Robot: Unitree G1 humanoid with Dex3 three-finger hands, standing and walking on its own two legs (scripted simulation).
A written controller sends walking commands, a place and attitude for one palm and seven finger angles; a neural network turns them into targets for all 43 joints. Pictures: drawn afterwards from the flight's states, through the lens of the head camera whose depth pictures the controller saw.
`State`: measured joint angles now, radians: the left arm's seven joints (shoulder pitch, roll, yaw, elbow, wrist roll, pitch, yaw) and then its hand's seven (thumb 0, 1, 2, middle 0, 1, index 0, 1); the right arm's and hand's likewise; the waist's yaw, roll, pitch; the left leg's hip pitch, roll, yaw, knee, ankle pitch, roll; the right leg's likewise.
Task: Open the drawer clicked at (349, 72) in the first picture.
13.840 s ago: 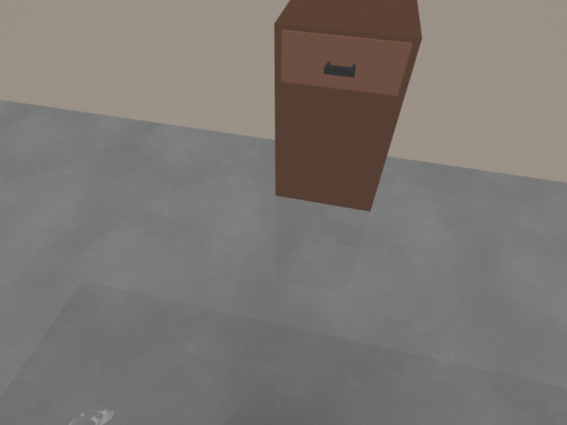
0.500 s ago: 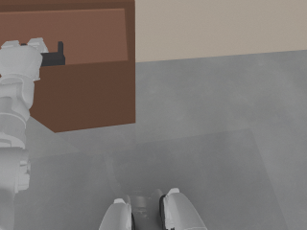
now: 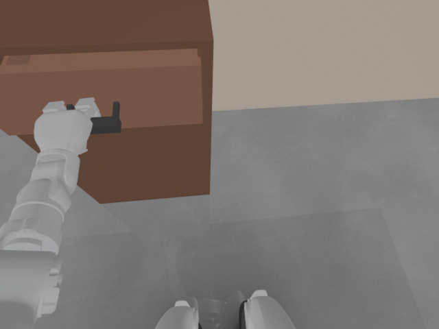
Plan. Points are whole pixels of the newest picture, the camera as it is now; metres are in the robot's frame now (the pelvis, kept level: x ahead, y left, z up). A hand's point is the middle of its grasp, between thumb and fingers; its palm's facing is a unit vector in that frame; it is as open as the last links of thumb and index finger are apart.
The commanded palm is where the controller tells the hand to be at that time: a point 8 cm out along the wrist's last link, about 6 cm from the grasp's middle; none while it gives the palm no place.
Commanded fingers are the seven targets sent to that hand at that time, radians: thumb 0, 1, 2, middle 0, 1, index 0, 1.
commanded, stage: pull the drawer open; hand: left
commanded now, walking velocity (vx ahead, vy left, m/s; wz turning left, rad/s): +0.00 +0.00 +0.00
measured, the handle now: (92, 117) +0.50 +0.25 +0.00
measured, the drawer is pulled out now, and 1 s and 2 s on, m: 0.04 0.16 0.28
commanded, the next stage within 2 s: none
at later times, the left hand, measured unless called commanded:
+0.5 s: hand (75, 169) +0.40 +0.27 -0.02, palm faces -0.05 -0.04 -1.00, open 5.5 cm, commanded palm +0.37 +0.26 +0.03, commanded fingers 0.00 0.90 0.90 -0.40 -1.35 -0.40 -1.35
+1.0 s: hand (71, 205) +0.33 +0.26 -0.02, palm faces -0.03 -0.04 -1.00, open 5.5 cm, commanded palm +0.31 +0.25 +0.03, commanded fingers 0.00 0.90 0.90 -0.40 -1.35 -0.40 -1.35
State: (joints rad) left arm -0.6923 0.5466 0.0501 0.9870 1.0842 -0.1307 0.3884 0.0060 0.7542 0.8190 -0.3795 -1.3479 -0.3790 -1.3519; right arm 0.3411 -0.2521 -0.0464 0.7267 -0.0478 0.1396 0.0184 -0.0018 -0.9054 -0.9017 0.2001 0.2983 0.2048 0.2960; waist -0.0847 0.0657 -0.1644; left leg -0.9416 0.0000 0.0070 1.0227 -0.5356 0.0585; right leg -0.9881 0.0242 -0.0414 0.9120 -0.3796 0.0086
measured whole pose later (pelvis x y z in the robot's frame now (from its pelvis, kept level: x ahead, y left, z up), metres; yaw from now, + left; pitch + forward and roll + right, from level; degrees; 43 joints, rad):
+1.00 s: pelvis +0.00 -0.01 +0.01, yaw +1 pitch +19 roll -2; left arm -0.23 0.40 0.01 0.63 1.08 -0.06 0.48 0.01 0.75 0.83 -0.36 -1.35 -0.39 -1.35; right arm 0.23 -0.25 -0.06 0.66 -0.03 0.14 -0.01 0.00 -0.91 -0.90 0.20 0.30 0.20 0.30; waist -0.01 0.05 -0.15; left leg -0.76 -0.01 0.02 0.94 -0.51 0.05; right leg -0.83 0.01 -0.02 0.88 -0.37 0.00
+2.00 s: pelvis +0.00 -0.02 +0.01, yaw +1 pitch +16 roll -1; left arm 0.30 0.37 0.04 0.19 1.08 -0.07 0.53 0.01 0.75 0.82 -0.35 -1.35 -0.41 -1.35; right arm 0.12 -0.23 -0.03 0.60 -0.05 0.07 -0.02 0.01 -0.91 -0.90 0.20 0.30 0.20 0.30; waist 0.04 0.03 -0.15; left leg -0.72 -0.01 0.02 0.99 -0.54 0.03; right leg -0.81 0.02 -0.02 0.96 -0.42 -0.02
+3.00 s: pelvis -0.01 -0.03 +0.00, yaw +1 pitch +15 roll +0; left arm 0.36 0.38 0.04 0.12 1.07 -0.08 0.51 0.00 0.06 0.54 -0.36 -1.26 -0.35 -1.26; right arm 0.12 -0.22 -0.01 0.59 -0.05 0.06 -0.04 0.01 -0.91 -0.90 0.20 0.30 0.20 0.30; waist 0.05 0.04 -0.14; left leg -0.73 -0.01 0.02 1.01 -0.55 0.03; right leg -0.82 0.02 -0.03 0.98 -0.43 -0.03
